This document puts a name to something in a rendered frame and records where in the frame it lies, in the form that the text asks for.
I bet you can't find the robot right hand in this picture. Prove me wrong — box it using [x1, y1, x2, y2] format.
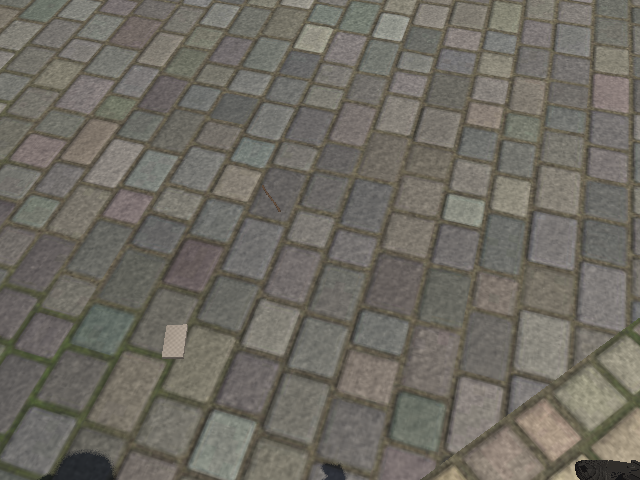
[575, 460, 640, 480]

